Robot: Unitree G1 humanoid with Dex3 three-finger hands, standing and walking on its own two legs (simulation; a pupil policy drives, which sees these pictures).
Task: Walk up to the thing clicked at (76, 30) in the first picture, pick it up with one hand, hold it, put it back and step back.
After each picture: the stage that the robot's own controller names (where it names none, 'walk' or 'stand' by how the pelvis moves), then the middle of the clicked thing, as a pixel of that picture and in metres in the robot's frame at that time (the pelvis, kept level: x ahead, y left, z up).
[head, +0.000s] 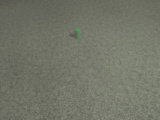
stand; (77, 33) +1.61 +0.05 -0.72
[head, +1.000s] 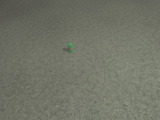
walk; (71, 47) +1.48 +0.25 -0.71
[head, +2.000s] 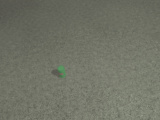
walk; (61, 71) +0.96 +0.29 -0.72
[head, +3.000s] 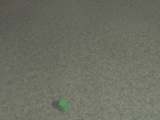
walk; (64, 105) +0.61 +0.20 -0.71
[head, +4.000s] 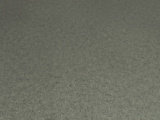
stand; out of the picture +0.41 +0.16 -0.70
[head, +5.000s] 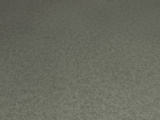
stand; out of the picture +0.38 +0.15 -0.72
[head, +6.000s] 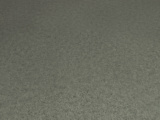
stand; out of the picture +0.39 +0.16 -0.73
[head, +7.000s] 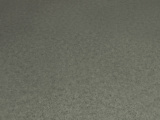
stand; out of the picture +0.37 +0.17 -0.73
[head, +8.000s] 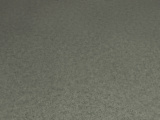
stand; out of the picture +0.37 +0.17 -0.73
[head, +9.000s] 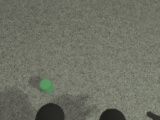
go down; (46, 86) +0.42 +0.19 -0.47
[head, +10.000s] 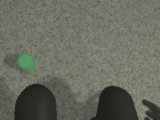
go down; (27, 64) +0.45 +0.24 -0.32
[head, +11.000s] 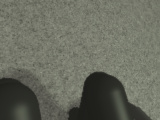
close in; out of the picture +0.42 +0.27 -0.23
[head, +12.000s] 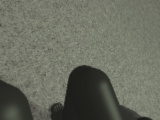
close; out of the picture +0.41 +0.29 -0.22
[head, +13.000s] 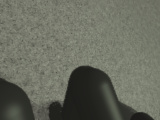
lift; out of the picture +0.40 +0.28 -0.22
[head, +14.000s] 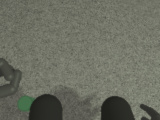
close; (29, 104) +0.29 +0.25 -0.35
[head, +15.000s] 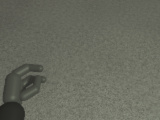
close; out of the picture +0.24 +0.10 -0.70
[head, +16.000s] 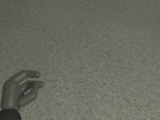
hold; out of the picture +0.23 +0.11 -0.70
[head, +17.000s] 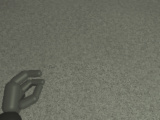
stand; out of the picture +0.26 +0.11 -0.66
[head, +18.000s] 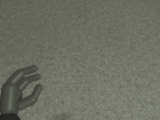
stand; out of the picture +0.28 +0.12 -0.62
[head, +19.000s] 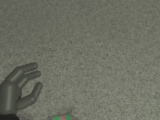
stand; out of the picture +0.32 +0.12 -0.59
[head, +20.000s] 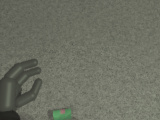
stand; (62, 114) +0.37 +0.12 -0.60
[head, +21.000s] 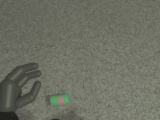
stand; (59, 99) +0.44 +0.14 -0.57
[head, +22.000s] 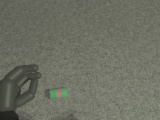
crouch; (59, 93) +0.50 +0.15 -0.59
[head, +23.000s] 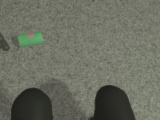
crouch; (31, 39) +0.62 +0.21 -0.35
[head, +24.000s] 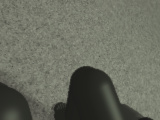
lower; out of the picture +0.64 +0.33 -0.25
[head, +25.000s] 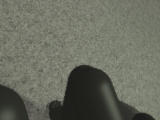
lower; out of the picture +0.71 +0.38 -0.24
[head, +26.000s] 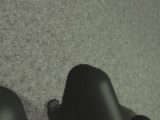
lower; out of the picture +0.76 +0.42 -0.25
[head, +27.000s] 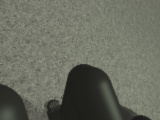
lower; out of the picture +0.81 +0.44 -0.25
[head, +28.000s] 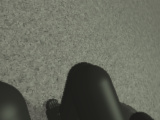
loosen; out of the picture +0.84 +0.46 -0.24
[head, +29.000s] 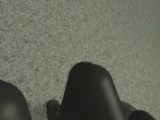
withdraw; out of the picture +0.87 +0.47 -0.24
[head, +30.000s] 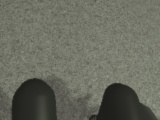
walk; out of the picture +0.95 +0.36 -0.32
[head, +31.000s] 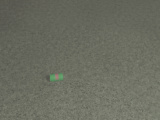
stand; (56, 77) +0.90 +0.18 -0.68
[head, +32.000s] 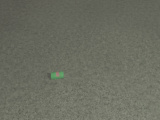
stand; (57, 75) +0.93 +0.21 -0.69
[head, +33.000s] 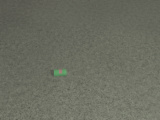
stand; (60, 72) +0.95 +0.20 -0.71
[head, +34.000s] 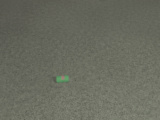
walk; (62, 78) +0.96 +0.20 -0.75
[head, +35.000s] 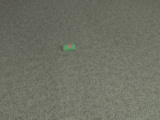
walk; (69, 47) +1.09 +0.16 -0.73
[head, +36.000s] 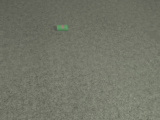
walk; (62, 27) +1.41 +0.16 -0.73
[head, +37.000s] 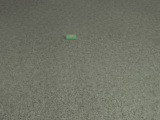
stand; (71, 37) +1.53 +0.15 -0.74
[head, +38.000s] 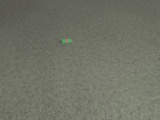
stand; (66, 41) +1.52 +0.19 -0.75
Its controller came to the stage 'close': yes
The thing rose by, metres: 0.23
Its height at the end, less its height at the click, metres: -0.02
